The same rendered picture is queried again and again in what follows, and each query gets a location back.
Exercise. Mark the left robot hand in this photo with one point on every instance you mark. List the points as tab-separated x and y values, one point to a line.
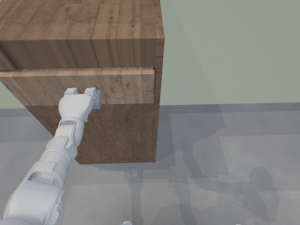
76	105

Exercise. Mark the left robot forearm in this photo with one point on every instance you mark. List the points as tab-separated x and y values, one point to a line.
52	167

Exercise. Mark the left robot upper arm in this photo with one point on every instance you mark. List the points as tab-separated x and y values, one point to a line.
35	204

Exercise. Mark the cabinet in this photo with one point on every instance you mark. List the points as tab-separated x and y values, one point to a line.
65	34

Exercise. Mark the handle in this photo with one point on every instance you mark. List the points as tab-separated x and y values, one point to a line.
96	101

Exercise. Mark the drawer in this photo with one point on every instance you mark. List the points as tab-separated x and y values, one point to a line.
45	87

